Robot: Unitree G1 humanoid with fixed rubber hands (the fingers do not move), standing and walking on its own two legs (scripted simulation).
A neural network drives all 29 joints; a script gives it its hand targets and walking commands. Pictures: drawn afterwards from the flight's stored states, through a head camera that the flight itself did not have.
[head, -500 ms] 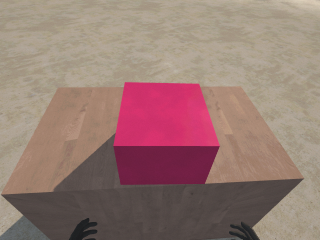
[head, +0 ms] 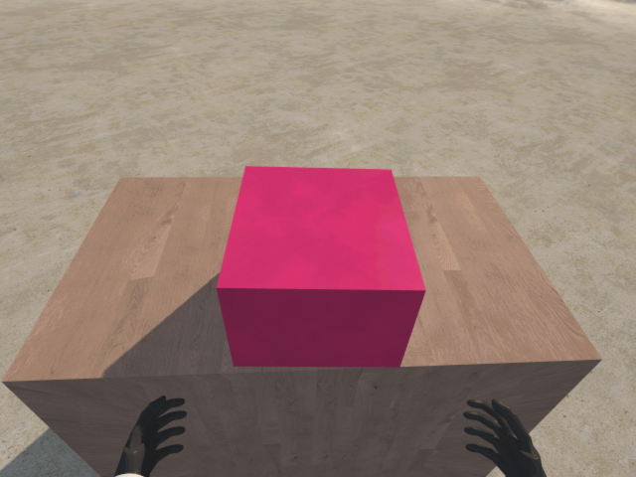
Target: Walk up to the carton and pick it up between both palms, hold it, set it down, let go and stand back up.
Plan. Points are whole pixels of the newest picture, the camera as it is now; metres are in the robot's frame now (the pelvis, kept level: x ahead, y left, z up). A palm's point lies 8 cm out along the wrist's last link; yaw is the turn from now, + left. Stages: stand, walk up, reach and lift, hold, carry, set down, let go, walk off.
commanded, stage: reach and lift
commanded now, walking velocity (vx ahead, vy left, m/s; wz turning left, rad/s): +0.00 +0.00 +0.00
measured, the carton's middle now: (318, 260) +0.49 +0.05 -0.02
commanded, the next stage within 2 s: none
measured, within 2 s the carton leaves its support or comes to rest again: neither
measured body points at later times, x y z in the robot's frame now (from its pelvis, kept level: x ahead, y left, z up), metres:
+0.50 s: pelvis +0.03 +0.00 +0.00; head +0.02 +0.01 +0.45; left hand +0.26 +0.27 -0.02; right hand +0.26 -0.23 -0.03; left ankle +0.01 +0.14 -0.74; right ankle +0.01 -0.09 -0.74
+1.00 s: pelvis +0.03 +0.01 +0.01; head +0.02 +0.02 +0.46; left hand +0.31 +0.28 +0.04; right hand +0.35 -0.22 +0.04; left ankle +0.01 +0.14 -0.74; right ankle +0.01 -0.09 -0.74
